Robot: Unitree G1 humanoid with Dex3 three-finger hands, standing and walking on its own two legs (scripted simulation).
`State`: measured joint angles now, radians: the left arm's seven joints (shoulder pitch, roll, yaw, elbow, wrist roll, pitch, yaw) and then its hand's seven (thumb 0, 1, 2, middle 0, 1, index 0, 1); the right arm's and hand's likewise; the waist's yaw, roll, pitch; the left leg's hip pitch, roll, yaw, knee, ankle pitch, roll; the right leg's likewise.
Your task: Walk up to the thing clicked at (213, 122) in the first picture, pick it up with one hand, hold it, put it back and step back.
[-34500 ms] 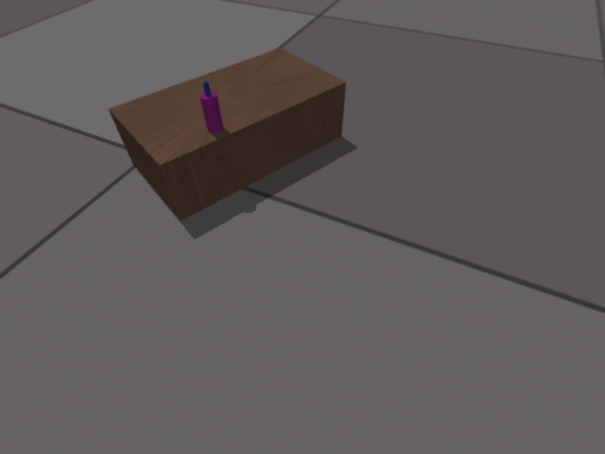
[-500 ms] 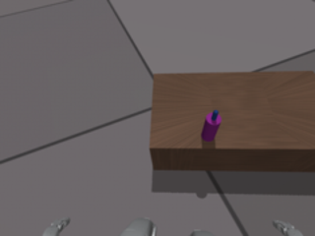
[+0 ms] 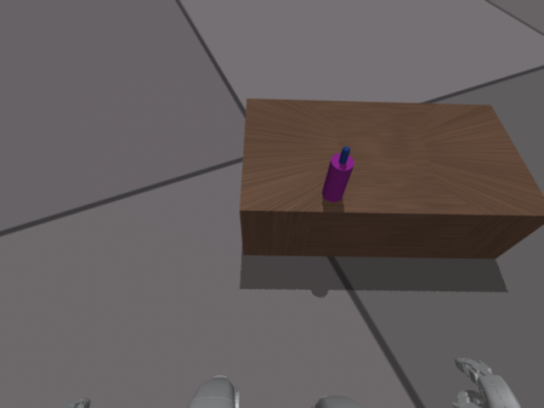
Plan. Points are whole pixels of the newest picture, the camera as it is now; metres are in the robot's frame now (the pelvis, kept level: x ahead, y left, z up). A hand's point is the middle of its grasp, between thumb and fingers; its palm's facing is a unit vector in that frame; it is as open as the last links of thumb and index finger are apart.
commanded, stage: step back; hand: right
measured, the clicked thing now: (339, 172) +0.77 -0.18 -0.32
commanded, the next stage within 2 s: stand in 1.90 s
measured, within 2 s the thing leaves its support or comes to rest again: neither
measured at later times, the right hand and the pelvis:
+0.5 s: hand out of the picture -0.06 -0.28 -0.14, palm faces -0.15 +0.91 -0.40, open 7.4 cm; pelvis -0.17 -0.02 +0.00, yaw +6 degrees
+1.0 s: hand out of the picture -0.21 -0.34 -0.15, palm faces -0.13 +0.92 -0.37, open 7.4 cm; pelvis -0.29 -0.07 +0.01, yaw +4 degrees
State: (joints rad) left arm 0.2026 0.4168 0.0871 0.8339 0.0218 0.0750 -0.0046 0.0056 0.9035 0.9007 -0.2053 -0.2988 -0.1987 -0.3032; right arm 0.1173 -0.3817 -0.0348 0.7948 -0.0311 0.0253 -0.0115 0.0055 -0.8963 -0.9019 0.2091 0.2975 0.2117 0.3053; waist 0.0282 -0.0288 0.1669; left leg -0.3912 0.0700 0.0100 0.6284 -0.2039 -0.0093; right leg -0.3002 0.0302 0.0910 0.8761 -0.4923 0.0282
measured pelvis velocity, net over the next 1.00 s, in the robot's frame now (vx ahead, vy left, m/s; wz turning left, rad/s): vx -0.29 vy -0.07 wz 0.08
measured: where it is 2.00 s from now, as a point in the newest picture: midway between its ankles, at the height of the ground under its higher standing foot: outside the picture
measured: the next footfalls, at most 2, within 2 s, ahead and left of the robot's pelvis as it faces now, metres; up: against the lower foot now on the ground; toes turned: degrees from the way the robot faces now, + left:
right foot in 0.04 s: -0.01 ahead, -0.15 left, +0.00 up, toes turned +2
left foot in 0.38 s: -0.11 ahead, +0.09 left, +0.00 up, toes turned +4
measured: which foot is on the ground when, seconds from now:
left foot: down 0.00-0.08, up 0.10-0.36, down 0.38-0.78, up 0.80-1.00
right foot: up 0.00-0.02, down 0.04-0.42, up 0.44-0.72, down 0.74-1.00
